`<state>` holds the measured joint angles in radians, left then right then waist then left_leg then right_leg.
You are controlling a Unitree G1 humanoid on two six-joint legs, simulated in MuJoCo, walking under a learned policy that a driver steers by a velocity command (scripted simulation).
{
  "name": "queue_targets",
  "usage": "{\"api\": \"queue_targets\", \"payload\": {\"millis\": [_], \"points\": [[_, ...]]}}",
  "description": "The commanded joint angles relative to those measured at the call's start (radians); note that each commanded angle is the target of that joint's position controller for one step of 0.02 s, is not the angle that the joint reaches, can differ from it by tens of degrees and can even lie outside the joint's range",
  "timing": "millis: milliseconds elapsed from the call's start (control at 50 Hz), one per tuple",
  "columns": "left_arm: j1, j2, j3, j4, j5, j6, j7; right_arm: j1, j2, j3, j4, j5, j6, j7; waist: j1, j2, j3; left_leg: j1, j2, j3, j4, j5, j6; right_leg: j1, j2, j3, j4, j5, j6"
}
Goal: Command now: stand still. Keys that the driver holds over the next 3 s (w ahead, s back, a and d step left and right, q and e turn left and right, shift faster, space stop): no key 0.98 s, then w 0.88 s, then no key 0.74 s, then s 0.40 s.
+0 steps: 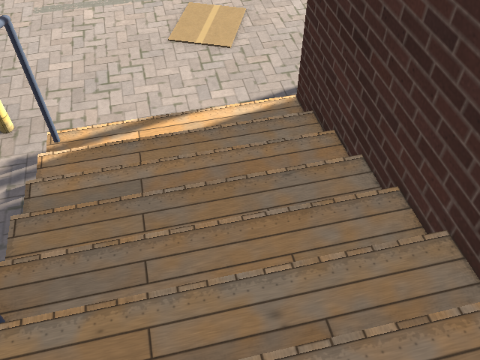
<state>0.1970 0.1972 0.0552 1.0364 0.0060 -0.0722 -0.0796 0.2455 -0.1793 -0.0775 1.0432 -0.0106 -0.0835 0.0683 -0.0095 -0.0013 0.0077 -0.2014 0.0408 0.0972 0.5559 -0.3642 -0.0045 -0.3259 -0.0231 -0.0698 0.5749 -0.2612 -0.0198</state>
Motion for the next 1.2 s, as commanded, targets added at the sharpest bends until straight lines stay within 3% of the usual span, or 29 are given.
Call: {"api": "queue_targets", "payload": {"millis": [20,440,980,1000,1020,1040,1060,1080,1120,1140,1180,1200], "points": [[0.034,0.096,0.019,-0.015,0.0,-0.006,0.005,0.06,-0.084,-0.017,-0.01,0.0,-0.007,-0.002,0.0,0.007,-0.017,-0.074,0.009,-0.002,-0.082,0.211,0.03,0.095,-0.019,0.014,-0.067,0.219,-0.041],[0.077,0.065,0.012,0.044,0.003,-0.001,0.008,0.121,-0.054,-0.009,0.05,-0.004,-0.006,-0.007,0.004,0.015,0.024,-0.091,0.013,-0.008,-0.066,0.162,0.03,0.085,-0.009,-0.001,-0.055,0.165,-0.042],[0.119,0.048,0.01,0.063,0.001,-0.007,0.005,0.177,-0.03,0.007,0.078,-0.002,-0.002,-0.018,0.005,0.012,0.031,-0.094,0.012,-0.006,-0.038,0.173,0.02,0.073,-0.017,0.002,-0.034,0.186,-0.047],[0.143,0.072,0.021,0.069,0.009,-0.006,0.01,0.202,-0.052,-0.001,0.083,-0.012,0.002,-0.024,0.006,0.013,0.033,-0.097,0.01,-0.007,-0.048,0.036,0.036,0.073,-0.017,0.003,-0.042,0.041,-0.062],[0.156,0.102,0.037,0.069,0.025,-0.007,0.019,0.216,-0.08,-0.014,0.085,-0.033,0.005,-0.034,0.006,0.025,0.075,-0.127,0.024,-0.034,-0.075,-0.176,0.074,0.04,-0.019,0.021,-0.057,-0.215,-0.088],[0.154,0.108,0.047,0.061,0.039,-0.008,0.03,0.23,-0.094,-0.023,0.082,-0.053,0.006,-0.046,0.001,0.036,0.135,-0.153,0.055,-0.088,-0.113,-0.335,0.123,-0.019,-0.028,0.053,-0.071,-0.396,-0.118],[0.134,0.083,0.047,0.048,0.049,-0.01,0.041,0.253,-0.089,-0.028,0.078,-0.068,0.002,-0.06,-0.016,0.041,0.171,-0.139,0.092,-0.149,-0.147,-0.409,0.177,-0.075,-0.036,0.082,-0.071,-0.463,-0.149],[0.099,0.039,0.04,0.031,0.052,-0.015,0.054,0.285,-0.071,-0.027,0.08,-0.073,-0.008,-0.072,-0.038,0.063,0.172,-0.084,0.139,-0.215,-0.178,-0.41,0.227,-0.12,-0.035,0.088,-0.035,-0.431,-0.164],[0.01,-0.055,0.023,-0.018,0.045,-0.027,0.073,0.348,-0.036,-0.017,0.094,-0.06,-0.026,-0.089,-0.074,0.148,0.149,0.092,0.275,-0.397,-0.278,-0.32,0.32,-0.222,0.007,0.016,0.117,-0.223,-0.138],[-0.005,-0.073,0.02,-0.035,0.045,-0.036,0.076,0.331,-0.033,-0.011,0.088,-0.047,-0.026,-0.093,-0.065,0.148,0.164,0.121,0.321,-0.432,-0.293,-0.249,0.336,-0.235,0.015,-0.007,0.143,-0.169,-0.136],[0.027,-0.045,0.031,-0.042,0.044,-0.051,0.076,0.265,-0.037,-0.001,0.063,-0.037,-0.017,-0.093,-0.016,0.111,0.167,0.024,0.282,-0.345,-0.252,-0.175,0.297,-0.077,0.03,-0.039,0.121,-0.176,-0.145],[0.122,-0.033,0.04,-0.014,0.048,-0.06,0.069,0.181,-0.066,-0.003,0.033,-0.044,-0.012,-0.084,0.043,0.074,0.157,-0.12,0.212,-0.239,-0.17,-0.171,0.267,0.122,0.052,-0.067,0.079,-0.133,-0.155]]}}
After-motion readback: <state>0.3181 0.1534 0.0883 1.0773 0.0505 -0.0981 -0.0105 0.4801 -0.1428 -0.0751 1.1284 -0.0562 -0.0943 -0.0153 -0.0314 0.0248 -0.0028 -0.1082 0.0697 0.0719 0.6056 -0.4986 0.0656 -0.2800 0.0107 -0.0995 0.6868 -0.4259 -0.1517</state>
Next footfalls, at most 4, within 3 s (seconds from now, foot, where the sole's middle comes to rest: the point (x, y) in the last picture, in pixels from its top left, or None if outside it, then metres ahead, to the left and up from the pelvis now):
1.68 left None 0.41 0.11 -0.91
2.22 right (278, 315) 0.76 -0.11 -1.04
2.54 left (207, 335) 0.69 0.14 -1.04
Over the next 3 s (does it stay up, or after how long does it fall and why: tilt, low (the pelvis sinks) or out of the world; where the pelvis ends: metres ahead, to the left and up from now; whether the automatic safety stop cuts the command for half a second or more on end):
stays up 0.64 0.01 -0.29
